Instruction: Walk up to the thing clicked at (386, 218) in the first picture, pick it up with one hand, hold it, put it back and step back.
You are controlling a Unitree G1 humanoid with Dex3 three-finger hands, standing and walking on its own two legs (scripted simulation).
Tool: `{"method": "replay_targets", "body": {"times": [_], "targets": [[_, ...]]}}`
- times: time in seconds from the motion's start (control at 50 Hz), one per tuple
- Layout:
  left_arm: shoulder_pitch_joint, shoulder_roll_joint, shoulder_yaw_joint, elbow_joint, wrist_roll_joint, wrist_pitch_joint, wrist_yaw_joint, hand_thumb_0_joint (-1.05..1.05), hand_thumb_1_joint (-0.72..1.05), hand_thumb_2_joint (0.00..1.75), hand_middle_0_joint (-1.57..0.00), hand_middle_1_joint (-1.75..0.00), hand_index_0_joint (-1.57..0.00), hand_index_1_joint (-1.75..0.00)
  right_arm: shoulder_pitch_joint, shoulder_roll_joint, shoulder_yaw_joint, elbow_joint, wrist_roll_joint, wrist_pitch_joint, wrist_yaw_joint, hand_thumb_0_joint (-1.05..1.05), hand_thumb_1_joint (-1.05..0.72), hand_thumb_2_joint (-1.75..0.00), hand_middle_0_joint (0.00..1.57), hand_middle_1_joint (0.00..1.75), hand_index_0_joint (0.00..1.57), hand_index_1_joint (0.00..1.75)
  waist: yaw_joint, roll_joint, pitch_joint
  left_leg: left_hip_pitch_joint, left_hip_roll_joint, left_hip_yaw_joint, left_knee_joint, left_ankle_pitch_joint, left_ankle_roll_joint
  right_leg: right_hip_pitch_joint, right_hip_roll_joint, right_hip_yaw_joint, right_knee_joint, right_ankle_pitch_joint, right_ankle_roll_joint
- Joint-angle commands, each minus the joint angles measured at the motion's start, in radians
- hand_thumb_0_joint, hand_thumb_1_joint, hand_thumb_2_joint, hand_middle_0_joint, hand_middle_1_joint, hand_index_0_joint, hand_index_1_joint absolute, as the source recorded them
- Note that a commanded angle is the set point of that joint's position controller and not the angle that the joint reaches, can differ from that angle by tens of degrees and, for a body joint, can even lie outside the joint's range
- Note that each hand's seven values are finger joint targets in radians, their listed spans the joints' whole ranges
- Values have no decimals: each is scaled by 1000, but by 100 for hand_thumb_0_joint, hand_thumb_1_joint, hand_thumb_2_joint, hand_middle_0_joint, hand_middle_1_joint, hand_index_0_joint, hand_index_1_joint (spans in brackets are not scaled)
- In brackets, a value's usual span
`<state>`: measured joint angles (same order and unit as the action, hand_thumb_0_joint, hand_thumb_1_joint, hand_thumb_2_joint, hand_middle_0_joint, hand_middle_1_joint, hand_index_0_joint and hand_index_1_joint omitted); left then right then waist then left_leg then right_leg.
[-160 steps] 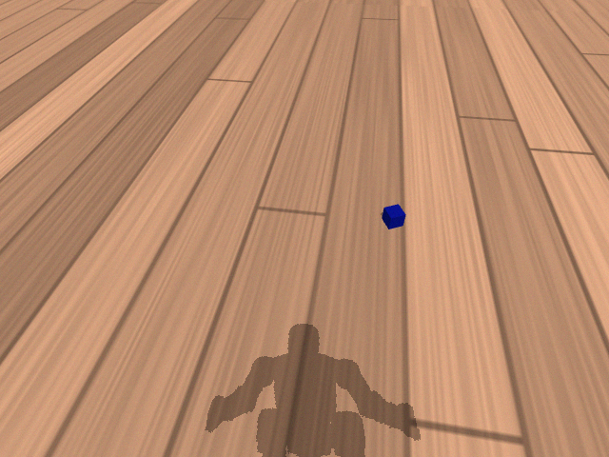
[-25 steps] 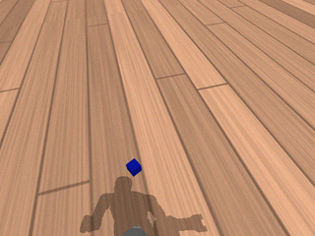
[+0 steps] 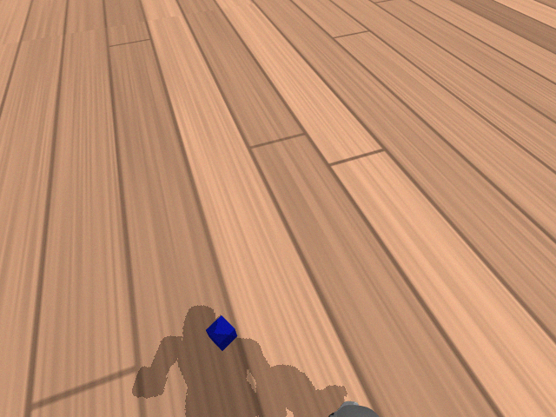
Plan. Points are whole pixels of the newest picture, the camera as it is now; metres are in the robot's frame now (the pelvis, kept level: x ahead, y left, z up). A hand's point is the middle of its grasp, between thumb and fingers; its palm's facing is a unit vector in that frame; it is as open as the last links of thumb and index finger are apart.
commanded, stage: walk up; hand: left
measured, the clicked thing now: (221, 333) +0.50 +0.24 -0.73
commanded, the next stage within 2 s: stand in 1.80 s
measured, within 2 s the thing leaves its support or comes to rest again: neither
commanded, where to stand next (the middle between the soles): +0.13 +0.00 m, yaw +2 degrees
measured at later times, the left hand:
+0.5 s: hand out of the picture +0.15 +0.28 -0.17, palm faces +0.03 -0.95 -0.32, open 7.4 cm
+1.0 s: hand out of the picture +0.14 +0.27 -0.14, palm faces +0.06 -0.94 -0.34, open 7.4 cm
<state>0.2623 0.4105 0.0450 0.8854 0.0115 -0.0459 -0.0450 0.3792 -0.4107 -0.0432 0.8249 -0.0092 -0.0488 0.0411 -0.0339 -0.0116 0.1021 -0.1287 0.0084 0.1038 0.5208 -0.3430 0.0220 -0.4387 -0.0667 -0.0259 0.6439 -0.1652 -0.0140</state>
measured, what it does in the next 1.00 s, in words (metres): steps on the spot: right foot, then left foot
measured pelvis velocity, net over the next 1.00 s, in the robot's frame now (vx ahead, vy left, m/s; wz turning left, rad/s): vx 0.09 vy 0.00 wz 0.04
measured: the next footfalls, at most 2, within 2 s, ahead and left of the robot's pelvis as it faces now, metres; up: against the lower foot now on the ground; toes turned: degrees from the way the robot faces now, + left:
right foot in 0.04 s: +0.15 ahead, -0.12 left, +0.00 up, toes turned -1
left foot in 0.40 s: +0.17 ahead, +0.14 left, +0.00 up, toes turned +3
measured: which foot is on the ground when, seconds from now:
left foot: down 0.00-0.06, up 0.08-0.38, down 0.40-1.00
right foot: up 0.00-0.02, down 0.04-1.00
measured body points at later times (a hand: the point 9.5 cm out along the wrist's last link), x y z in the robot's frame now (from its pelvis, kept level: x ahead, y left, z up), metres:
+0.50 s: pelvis +0.08 +0.01 -0.01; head +0.09 +0.04 +0.44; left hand +0.14 +0.33 -0.14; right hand +0.14 -0.31 -0.12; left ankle +0.13 +0.14 -0.73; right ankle +0.11 -0.12 -0.73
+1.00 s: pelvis +0.09 +0.00 +0.01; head +0.10 +0.00 +0.46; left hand +0.14 +0.31 -0.12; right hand +0.24 -0.28 -0.12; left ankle +0.13 +0.14 -0.73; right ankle +0.11 -0.12 -0.73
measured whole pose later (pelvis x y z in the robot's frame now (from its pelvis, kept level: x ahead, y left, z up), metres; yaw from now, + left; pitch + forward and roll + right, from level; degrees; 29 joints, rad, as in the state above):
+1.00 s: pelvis +0.09 +0.00 +0.01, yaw +2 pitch -3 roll +0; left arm 0.11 0.35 0.00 1.15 0.00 -0.01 -0.02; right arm 0.03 -0.36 0.01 1.09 0.00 -0.02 0.01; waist 0.03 0.03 0.06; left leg -0.20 0.03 0.00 0.41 -0.16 -0.02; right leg -0.14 -0.02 -0.05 0.39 -0.21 0.01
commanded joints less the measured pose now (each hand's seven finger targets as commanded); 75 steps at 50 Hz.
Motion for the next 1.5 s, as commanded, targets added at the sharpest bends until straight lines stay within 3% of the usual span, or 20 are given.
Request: {"method": "replay_targets", "body": {"times": [0.0,0.02,0.04,0.06,0.08,0.14,0.2,0.26,0.34,0.36,0.38,0.4,0.42,0.44,0.5,0.54,0.58,0.64,0.78,1.48], "targets": [[114,168,55,-26,3,-49,44,0,90,90,-20,-30,-20,-30,-34,-157,-38,-78,30,-8,-29,0,-90,-90,20,30,20,30,89,-28,-174,-77,122,-76,220,495,87,352,36,-7,-228,215,-36],[132,237,75,-26,10,-54,51,0,90,90,-20,-30,-20,-30,4,-112,-20,-84,33,-10,-30,0,-90,-90,20,30,20,30,89,-177,-242,-226,64,-43,371,240,50,494,-114,186,-226,290,-89],[148,283,92,-59,1,-52,46,0,90,90,-20,-30,-20,-30,86,-104,-14,-84,22,-3,-25,0,-90,-90,20,30,20,30,75,-252,-270,-362,-19,-87,488,-210,37,543,-310,502,-281,32,-168],[92,309,94,-67,-6,-42,43,0,90,90,-20,-30,-20,-30,63,-214,-48,-56,14,11,-36,0,-90,-90,20,30,20,30,82,-169,-201,-419,-10,-104,575,-303,39,472,-368,589,-320,-186,-277],[77,304,92,-70,-9,-37,44,0,90,90,-20,-30,-20,-30,40,-238,-58,-37,4,14,-43,0,-90,-90,20,30,20,30,82,-147,-146,-449,21,-138,584,-296,33,409,-363,592,-353,-306,-288],[20,249,68,-79,-2,-33,45,0,90,90,-20,-30,-20,-30,16,-219,-54,4,13,12,-28,0,-90,-90,20,30,20,30,59,-122,-64,-396,46,-153,494,-138,14,242,-220,340,-386,-326,-209],[-18,229,62,-84,8,-29,43,0,90,90,-20,-30,-20,-30,46,-170,-40,37,1,14,-22,0,-90,-90,20,30,20,30,46,-174,-59,-324,25,-104,389,-63,-10,174,-147,193,-351,-129,-190],[-52,203,52,-85,12,-16,43,0,90,90,-20,-30,-20,-30,11,-147,-35,62,0,10,-28,0,-90,-90,20,30,20,30,47,-209,-69,-233,31,-78,231,-2,-30,124,-134,129,-321,-28,-179],[-113,194,44,-78,-6,18,39,0,90,90,-20,-30,-20,-30,-9,-155,-42,102,-5,-5,-45,0,-90,-90,20,30,20,30,18,-122,-114,-44,0,-43,49,189,-20,35,-138,100,-162,-53,-144],[-122,172,32,-77,-12,26,40,0,90,90,-20,-30,-20,-30,-11,-173,-46,106,-13,-9,-50,0,-90,-90,20,30,20,30,5,-81,-114,-17,12,-73,26,206,-8,-6,-130,101,-122,-71,-115],[-114,140,21,-71,-17,32,40,0,90,90,-20,-30,-20,-30,-31,-199,-48,99,-19,-14,-55,0,-90,-90,20,30,20,30,7,8,-103,-23,82,-176,-74,159,12,-34,-97,77,-73,-122,-83],[-86,107,12,-60,-30,40,38,0,90,90,-20,-30,-20,-30,-95,-249,-49,78,-24,-20,-57,0,-90,-90,20,30,20,30,48,154,-81,-105,236,-434,-196,66,62,-33,2,37,30,-239,-29],[-40,137,16,-26,-32,50,43,0,90,90,-20,-30,-20,-30,-168,-290,-50,58,-11,-22,-57,0,-90,-90,20,30,20,30,64,179,-74,-207,329,-532,-252,-44,157,62,40,27,93,-313,-16],[-41,175,31,14,-27,53,45,0,90,90,-20,-30,-20,-30,-220,-294,-50,61,-10,-14,-55,0,-90,-90,20,30,20,30,67,180,-23,-346,334,-528,-257,-95,190,160,10,50,144,-313,-17],[-33,159,25,59,-22,40,37,0,90,90,-20,-30,-20,-30,-259,-219,-18,79,-7,-12,-53,0,-90,-90,20,30,20,30,83,187,-70,-260,189,-307,-165,40,81,210,10,40,-86,-159,-27],[-41,166,22,82,-18,33,40,0,90,90,-20,-30,-20,-30,-258,-202,-11,94,5,-12,-49,0,-90,-90,20,30,20,30,78,184,-133,-192,169,-271,-101,167,48,264,-3,58,-142,-42,-27],[-90,169,13,96,-14,29,42,0,90,90,-20,-30,-20,-30,-238,-183,-2,116,9,-6,-48,0,-90,-90,20,30,20,30,53,153,-156,-192,158,-270,-132,88,31,283,-24,95,-172,-81,-30],[-125,160,0,120,-18,29,34,0,90,90,-20,-30,-20,-30,-291,-197,-2,134,8,-3,-50,0,-90,-90,20,30,20,30,49,127,-129,-148,147,-267,-172,5,22,244,-25,78,-200,-111,-19],[-170,165,-6,174,-20,14,37,0,90,90,-20,-30,-20,-30,-327,-175,10,184,18,-5,-47,0,-90,-90,20,30,20,30,37,10,-133,-27,124,-203,-134,280,15,241,-66,97,-292,63,-14],[-228,139,15,211,-7,31,39,0,90,90,-20,-30,-20,-30,-336,-156,13,277,3,3,-52,0,-90,-90,20,30,20,30,31,23,-144,-38,124,-200,-248,256,-9,357,-62,69,-375,24,-4]]}}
